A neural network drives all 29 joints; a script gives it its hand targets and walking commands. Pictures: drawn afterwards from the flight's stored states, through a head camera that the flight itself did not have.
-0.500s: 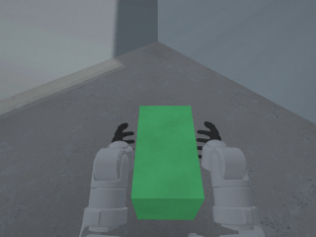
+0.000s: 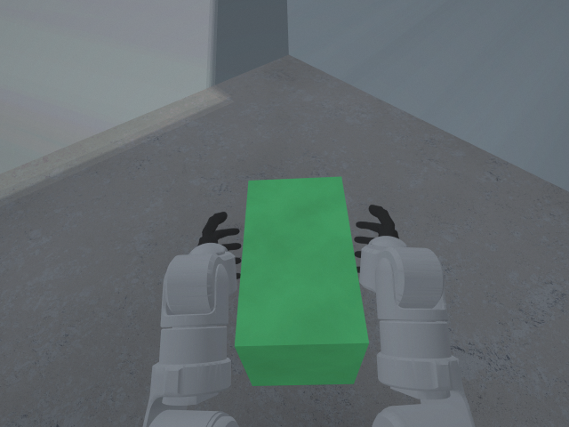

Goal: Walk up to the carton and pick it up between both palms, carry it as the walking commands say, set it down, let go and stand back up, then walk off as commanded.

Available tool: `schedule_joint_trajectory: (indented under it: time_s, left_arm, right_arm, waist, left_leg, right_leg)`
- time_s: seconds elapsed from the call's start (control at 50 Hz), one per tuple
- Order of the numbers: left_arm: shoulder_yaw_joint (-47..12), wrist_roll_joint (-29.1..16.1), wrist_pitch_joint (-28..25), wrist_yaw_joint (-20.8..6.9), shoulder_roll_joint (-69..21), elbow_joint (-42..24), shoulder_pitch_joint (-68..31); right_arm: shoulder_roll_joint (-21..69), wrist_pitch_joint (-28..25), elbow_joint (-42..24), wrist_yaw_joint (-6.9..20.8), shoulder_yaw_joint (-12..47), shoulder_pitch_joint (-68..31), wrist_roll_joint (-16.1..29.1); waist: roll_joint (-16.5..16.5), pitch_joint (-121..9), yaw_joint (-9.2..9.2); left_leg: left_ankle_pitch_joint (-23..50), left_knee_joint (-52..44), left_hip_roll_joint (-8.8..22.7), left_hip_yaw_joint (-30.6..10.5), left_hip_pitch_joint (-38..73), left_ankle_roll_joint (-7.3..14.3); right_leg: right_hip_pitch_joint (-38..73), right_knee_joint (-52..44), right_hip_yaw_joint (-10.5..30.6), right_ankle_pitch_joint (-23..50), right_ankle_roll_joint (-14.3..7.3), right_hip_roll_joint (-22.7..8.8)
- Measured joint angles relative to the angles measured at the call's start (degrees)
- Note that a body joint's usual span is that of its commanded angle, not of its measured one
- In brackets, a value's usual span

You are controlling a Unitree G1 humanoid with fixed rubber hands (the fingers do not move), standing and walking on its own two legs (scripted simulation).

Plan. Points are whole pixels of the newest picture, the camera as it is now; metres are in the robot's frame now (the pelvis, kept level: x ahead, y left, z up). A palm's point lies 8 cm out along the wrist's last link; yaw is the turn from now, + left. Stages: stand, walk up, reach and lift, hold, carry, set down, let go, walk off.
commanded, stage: carry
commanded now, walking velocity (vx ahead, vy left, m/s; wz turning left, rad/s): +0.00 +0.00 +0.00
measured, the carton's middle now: (298, 277) +0.35 -0.02 +0.00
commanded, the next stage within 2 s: none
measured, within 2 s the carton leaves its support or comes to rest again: neither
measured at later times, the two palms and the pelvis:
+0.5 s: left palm (194, 372) +0.18 +0.10 +0.10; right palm (416, 371) +0.17 -0.13 +0.10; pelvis -0.12 +0.00 +0.00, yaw +1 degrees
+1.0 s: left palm (172, 409) +0.15 +0.12 +0.10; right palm (402, 387) +0.16 -0.11 +0.10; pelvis -0.15 +0.00 +0.00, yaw +1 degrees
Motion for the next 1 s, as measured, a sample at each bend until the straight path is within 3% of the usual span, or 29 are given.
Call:
schedule_joint_trajectory:
  time_s: [0.04,0.1,0.16,0.22,0.26,0.3,0.36,0.48,0.56,0.64,0.8,1.0]
  left_arm:
    - [-0.23,-0.07,-0.32,-0.23,0.37,-0.2,0.91]
    - [-1.42,-1.55,0.31,-0.57,1.76,-1.84,4.53]
    - [-2.89,-3.2,1.68,1.27,2.54,-3.81,6.35]
    - [-3.95,-4.62,2.56,4.15,2.48,-5.56,6.14]
    - [-4.0,-5.14,2.72,5.62,2.09,-5.57,5.12]
    - [-3.61,-5.34,2.61,6.83,1.51,-4.57,3.77]
    - [-3.3,-4.52,2.28,6.62,0.8,-1.1,2.13]
    - [-2.37,-1.5,2.05,2.57,0.47,4.16,1.18]
    - [-1.73,-0.58,1.95,0.9,0.72,4.47,1.81]
    - [-1.31,-1.18,2.17,1.52,0.94,3.46,2.33]
    - [-1.17,-3.04,2.49,4.87,0.76,2.39,1.89]
    - [-1.82,-3.07,2.16,4.97,0.62,2.56,1.51]
  right_arm:
    - [-0.09,-0.59,0.67,0.32,0.66,0.5,0.08]
    - [-0.8,-0.72,1.82,2.44,2.89,2.42,0.25]
    - [-1.56,-0.03,0.77,6.13,4.11,4.3,-0.31]
    - [-1.71,-0.11,-0.5,8.39,4.05,4.66,-1.49]
    - [-1.52,-0.29,-0.68,8.73,3.63,4.21,-2.56]
    - [-1.3,-0.64,-0.03,8.69,2.91,3.52,-3.55]
    - [-1.42,-0.39,0.81,7.6,1.85,3.82,-3.51]
    - [-1.78,1.47,2.06,3.07,1.62,4.72,-0.44]
    - [-1.43,2.0,3.26,0.84,1.65,3.81,0.78]
    - [-0.87,1.9,4.47,0.62,1.26,2.39,0.49]
    - [-0.6,0.57,5.34,3.78,0.3,1.71,-1.53]
    - [-0.93,0.41,3.97,3.96,0.08,2.59,-1.05]
  waist:
    - [-1.41,0.34,-0.12]
    - [-1.53,1.83,0.93]
    - [-1.05,2.25,2.76]
    - [-0.61,1.52,4.53]
    - [-0.29,0.8,5.27]
    - [0.18,0.14,5.79]
    - [1.46,-0.11,4.65]
    - [1.35,-1.52,0.83]
    - [0.38,-1.86,-0.17]
    - [-0.5,-1.83,0.61]
    - [-0.87,-1.52,3.15]
    - [-0.67,-1.07,2.72]
  left_leg:
    - [3.85,-5.95,-0.59,0.04,2.25,0.12]
    - [5.49,-4.7,-0.05,-0.64,1.57,0.77]
    - [7.19,-5.54,1.11,-1.64,1.39,0.83]
    - [8.7,-5.74,1.91,-2.25,-0.05,0.48]
    - [9.22,-5.07,2.26,-2.46,-1.36,0.12]
    - [9.18,-3.45,2.68,-2.32,-2.87,-0.37]
    - [9.59,-3.21,3.16,-2.18,-3.51,-0.55]
    - [13.18,-5.05,2.39,-0.8,-3.66,-0.16]
    - [13.79,-5.98,1.93,-0.07,-4.0,-0.15]
    - [14.43,-7.18,1.72,0.26,-4.48,-0.05]
    - [15.08,-7.38,1.78,-0.03,-5.78,0.24]
    - [17.06,-7.98,1.66,-0.28,-5.67,0.25]
  right_leg:
    - [-1.17,0.62,-0.24,0.97,0.67,-0.86]
    - [-1.91,7.09,-0.26,-11.01,2.47,-0.39]
    - [-1.34,16.52,0.14,-15.65,3.52,0.55]
    - [3.15,14.47,0.06,-17.71,4.18,1.15]
    - [8.18,7.29,-0.54,-15.77,4.34,1.55]
    - [11.91,0.06,-0.97,-9.28,3.31,2.04]
    - [10.77,1.06,-1.08,-8.09,1.49,2.37]
    - [8.96,2.58,-0.28,-7.69,1.83,1.19]
    - [7.75,3.08,0.3,-7.57,2.03,0.63]
    - [6.8,2.7,0.51,-7.23,1.94,0.43]
    - [5.96,1.6,0.13,-4.9,1.76,0.5]
    - [5.9,1.85,-0.09,-5.11,1.75,0.41]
